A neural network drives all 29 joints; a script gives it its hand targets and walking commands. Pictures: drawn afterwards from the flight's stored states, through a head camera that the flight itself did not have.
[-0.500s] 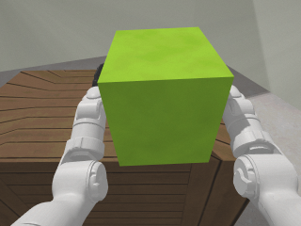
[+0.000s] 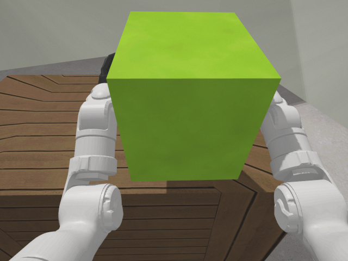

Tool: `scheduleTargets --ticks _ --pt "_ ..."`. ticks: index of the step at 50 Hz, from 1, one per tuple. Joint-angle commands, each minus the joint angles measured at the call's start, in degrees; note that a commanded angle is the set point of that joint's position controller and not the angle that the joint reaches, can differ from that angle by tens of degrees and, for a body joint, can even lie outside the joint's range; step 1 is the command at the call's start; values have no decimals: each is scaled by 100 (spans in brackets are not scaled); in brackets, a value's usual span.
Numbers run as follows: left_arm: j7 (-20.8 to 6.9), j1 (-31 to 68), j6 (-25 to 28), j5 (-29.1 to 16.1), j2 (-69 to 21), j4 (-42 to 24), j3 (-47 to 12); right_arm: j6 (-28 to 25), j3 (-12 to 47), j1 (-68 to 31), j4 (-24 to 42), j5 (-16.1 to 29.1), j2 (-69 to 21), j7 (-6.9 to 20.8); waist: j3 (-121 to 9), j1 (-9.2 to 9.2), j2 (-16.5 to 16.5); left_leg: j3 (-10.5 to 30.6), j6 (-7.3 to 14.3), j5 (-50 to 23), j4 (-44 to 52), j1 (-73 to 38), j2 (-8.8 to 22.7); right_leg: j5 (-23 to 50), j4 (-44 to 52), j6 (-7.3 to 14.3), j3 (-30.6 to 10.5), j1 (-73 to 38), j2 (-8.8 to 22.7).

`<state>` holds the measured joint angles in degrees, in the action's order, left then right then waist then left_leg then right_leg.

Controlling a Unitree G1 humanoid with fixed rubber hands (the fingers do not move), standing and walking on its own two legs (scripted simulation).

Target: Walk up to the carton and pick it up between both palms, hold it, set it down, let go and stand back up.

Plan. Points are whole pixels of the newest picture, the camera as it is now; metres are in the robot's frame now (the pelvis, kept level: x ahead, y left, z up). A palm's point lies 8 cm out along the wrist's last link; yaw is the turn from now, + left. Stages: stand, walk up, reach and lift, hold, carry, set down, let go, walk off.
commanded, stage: reach and lift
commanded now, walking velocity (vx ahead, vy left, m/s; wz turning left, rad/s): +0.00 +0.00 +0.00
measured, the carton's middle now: (183, 95) +0.40 +0.03 +0.23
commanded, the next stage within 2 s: hold in 0.42 s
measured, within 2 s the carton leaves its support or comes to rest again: neither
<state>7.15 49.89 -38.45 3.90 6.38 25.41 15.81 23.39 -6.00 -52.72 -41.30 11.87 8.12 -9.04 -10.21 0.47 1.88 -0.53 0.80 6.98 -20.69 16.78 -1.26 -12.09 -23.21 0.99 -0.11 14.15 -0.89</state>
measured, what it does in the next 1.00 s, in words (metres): stands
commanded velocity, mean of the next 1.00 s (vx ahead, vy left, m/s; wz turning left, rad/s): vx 0.00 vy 0.00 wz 0.00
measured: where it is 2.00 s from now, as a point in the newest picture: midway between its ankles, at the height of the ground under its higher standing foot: outside the picture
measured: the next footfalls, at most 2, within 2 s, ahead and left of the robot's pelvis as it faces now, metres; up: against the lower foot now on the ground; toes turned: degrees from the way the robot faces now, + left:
none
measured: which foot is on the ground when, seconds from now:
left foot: down 0.00-1.00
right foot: down 0.00-1.00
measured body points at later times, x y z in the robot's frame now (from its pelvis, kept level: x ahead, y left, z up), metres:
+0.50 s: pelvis -0.03 +0.00 +0.00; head -0.11 +0.02 +0.44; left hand +0.35 +0.19 +0.24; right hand +0.37 -0.14 +0.26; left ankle +0.04 +0.11 -0.74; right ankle -0.01 -0.11 -0.74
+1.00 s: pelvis +0.00 +0.00 +0.00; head -0.07 +0.01 +0.44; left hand +0.39 +0.18 +0.25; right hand +0.41 -0.14 +0.27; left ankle +0.04 +0.11 -0.74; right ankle +0.00 -0.11 -0.74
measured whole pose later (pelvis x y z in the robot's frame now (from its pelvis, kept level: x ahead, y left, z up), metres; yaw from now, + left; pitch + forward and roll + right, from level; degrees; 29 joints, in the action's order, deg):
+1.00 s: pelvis +0.00 +0.00 +0.00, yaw +0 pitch +2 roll +0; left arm 6.5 49.4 -47.0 3.9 7.0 24.1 15.8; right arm 33.9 0.0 -57.6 -43.3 16.3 11.5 -10.6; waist -12.2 -1.0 1.3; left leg -0.5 0.8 7.2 -20.8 15.1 -1.1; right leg -12.2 -23.2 1.0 -0.1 12.4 -1.0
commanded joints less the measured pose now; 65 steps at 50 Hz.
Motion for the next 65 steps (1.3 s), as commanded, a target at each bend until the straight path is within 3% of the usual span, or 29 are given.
scheduleTargets --ticks 1,6,9,12,16,18,21,28,36,41,46,48,51,56,59,65 --pt "-1330 3488 -360 -500 -3495 -1392 -2439 451 2201 -4413 2137 1297 -3149 236 -2471 -755 -350 321 -266 -1867 -217 -2052 -37 3655 497 -515 -205 -2044 -33" --pt "-1283 4289 -317 -848 -3731 -2112 -2765 524 2454 -5149 2952 1641 -3503 257 -3180 -628 -643 403 -353 -2289 -342 -2298 -22 3621 417 -459 -201 -1777 -110" --pt "-1141 4877 -230 -1015 -3830 -2349 -2920 548 2462 -5420 2970 1687 -3614 341 -3440 -559 -875 465 -406 -2184 -370 -2492 36 3013 464 -380 -159 -1304 -173" --pt "-1007 5463 -168 -1095 -3911 -1980 -2915 547 2126 -5671 2334 1465 -3539 504 -3103 -549 -1022 503 -417 -1246 -190 -2412 173 1487 667 -246 -98 -525 -192" --pt "-979 5881 -155 -912 -3922 -818 -2543 466 1404 -5943 1029 844 -3399 801 -1938 -590 -870 457 -301 966 411 -1612 348 -384 923 -118 -81 161 -32" --pt "-994 6006 -132 -829 -3924 -423 -2392 396 1122 -6060 613 596 -3346 932 -1649 -614 -844 473 -219 1625 674 -1271 458 -787 902 -133 -38 174 -20" --pt "-1006 6192 -38 -836 -3770 -112 -2229 283 852 -6165 231 366 -3399 1063 -1671 -601 -665 475 -117 1979 780 -1066 491 -1052 894 -179 -50 95 -5" --pt "-830 7144 307 -1232 -3579 -692 -2354 133 857 -6419 15 343 -3794 1124 -2612 -536 -616 371 -145 1290 544 -1316 369 -646 905 -210 -78 65 44" --pt "-831 6438 69 -1189 -3462 -833 -2344 309 1342 -6086 361 720 -3797 928 -2467 -515 -407 246 -78 440 297 -1512 195 46 982 -294 -135 -175 49" --pt "-959 5752 -218 -1188 -3368 -1545 -2473 610 1955 -5610 1154 1375 -3765 615 -2803 -591 -418 251 -73 -800 -32 -1675 34 1750 732 -393 -220 -1048 -44" --pt "-1037 5489 -444 -1554 -3500 -3083 -3089 951 2618 -5065 2727 2234 -3873 243 -3809 -790 -735 419 -273 -2228 -494 -2084 -114 4180 285 -508 -308 -1860 -134" --pt "-1062 5294 -556 -1614 -3549 -3514 -3236 1086 2760 -4877 3308 2397 -3847 137 -3821 -854 -870 458 -339 -2561 -581 -2160 -158 4628 207 -521 -308 -1866 -155" --pt "-1166 4706 -823 -1375 -3452 -3137 -3049 1322 2588 -4709 3499 2329 -3463 33 -3410 -897 -831 454 -357 -2234 -479 -2053 -136 4371 288 -498 -309 -1843 -161" --pt "-1533 3778 -1210 -654 -3298 -1917 -2341 1591 1956 -4484 2763 1930 -2751 20 -2079 -990 -567 413 -315 -1060 -31 -1664 28 2937 587 -380 -323 -1679 -145" --pt "-1581 4214 -1138 -742 -3343 -2029 -2320 1624 1934 -4780 2713 1918 -2911 108 -2190 -928 -564 412 -304 -823 67 -1611 67 2394 643 -307 -325 -1476 -166" --pt "-1410 5229 -894 -989 -3495 -1958 -2445 1480 1812 -5500 2583 1789 -3227 350 -2466 -805 -762 450 -289 -205 160 -1501 117 1204 751 -167 -256 -839 -184"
